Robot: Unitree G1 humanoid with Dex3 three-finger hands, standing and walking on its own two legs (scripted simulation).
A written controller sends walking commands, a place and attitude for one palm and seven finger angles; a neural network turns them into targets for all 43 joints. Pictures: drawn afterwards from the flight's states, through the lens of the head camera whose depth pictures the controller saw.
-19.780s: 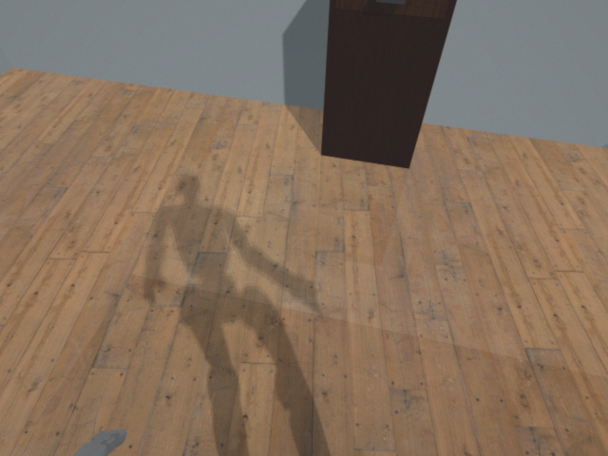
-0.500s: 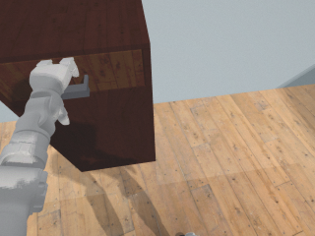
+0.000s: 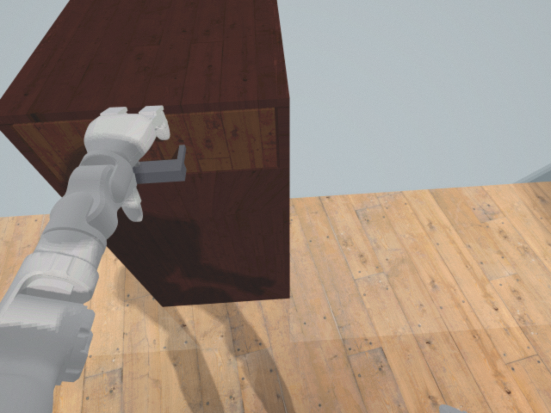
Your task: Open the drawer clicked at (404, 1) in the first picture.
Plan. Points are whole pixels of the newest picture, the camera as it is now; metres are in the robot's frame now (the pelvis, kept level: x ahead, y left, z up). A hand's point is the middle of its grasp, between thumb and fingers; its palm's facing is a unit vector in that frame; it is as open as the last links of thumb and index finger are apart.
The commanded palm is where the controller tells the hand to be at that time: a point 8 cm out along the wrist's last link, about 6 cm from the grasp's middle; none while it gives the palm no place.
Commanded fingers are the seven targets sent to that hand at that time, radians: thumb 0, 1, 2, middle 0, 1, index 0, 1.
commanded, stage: re-aim the fingers above the handle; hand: left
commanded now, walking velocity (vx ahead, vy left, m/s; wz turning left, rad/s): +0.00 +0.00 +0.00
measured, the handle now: (154, 161) +0.51 +0.24 +0.04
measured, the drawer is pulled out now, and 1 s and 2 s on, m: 0.00 0.00 0.00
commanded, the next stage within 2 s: lower the fingers behind the handle in 1.98 s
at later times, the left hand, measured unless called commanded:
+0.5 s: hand (149, 160) +0.47 +0.22 +0.10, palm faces -0.05 -0.01 -1.00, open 13.8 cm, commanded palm +0.44 +0.24 +0.16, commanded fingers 0.00 -0.50 0.30 -0.30 -1.20 -0.30 -1.20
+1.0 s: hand (148, 158) +0.46 +0.22 +0.10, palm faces -0.04 -0.01 -1.00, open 13.8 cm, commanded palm +0.44 +0.24 +0.16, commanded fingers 0.00 -0.50 0.30 -0.30 -1.20 -0.30 -1.20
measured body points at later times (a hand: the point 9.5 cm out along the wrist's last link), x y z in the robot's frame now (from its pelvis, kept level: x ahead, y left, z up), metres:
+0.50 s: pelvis -0.01 -0.01 +0.00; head +0.06 -0.03 +0.44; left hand +0.46 +0.22 +0.15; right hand +0.03 -0.29 -0.13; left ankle -0.06 +0.09 -0.73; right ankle +0.00 -0.12 -0.73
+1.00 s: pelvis -0.01 +0.00 +0.00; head +0.05 -0.02 +0.44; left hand +0.46 +0.21 +0.15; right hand +0.06 -0.28 -0.13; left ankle -0.06 +0.09 -0.73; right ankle +0.00 -0.12 -0.73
